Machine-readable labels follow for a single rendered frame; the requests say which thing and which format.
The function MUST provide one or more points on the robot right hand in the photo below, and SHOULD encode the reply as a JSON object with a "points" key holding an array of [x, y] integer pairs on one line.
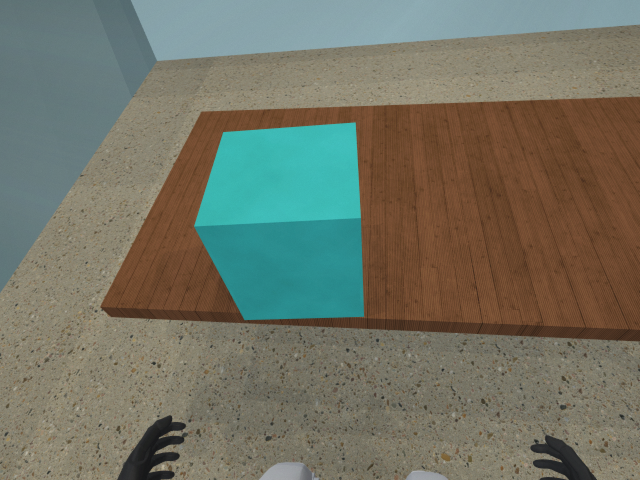
{"points": [[572, 467]]}

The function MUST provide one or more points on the robot left hand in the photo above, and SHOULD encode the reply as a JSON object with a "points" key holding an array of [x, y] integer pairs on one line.
{"points": [[142, 458]]}

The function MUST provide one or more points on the table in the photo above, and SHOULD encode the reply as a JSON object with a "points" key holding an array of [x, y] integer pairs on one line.
{"points": [[517, 218]]}

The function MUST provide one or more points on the carton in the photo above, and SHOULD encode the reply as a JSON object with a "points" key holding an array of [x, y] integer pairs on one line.
{"points": [[281, 221]]}

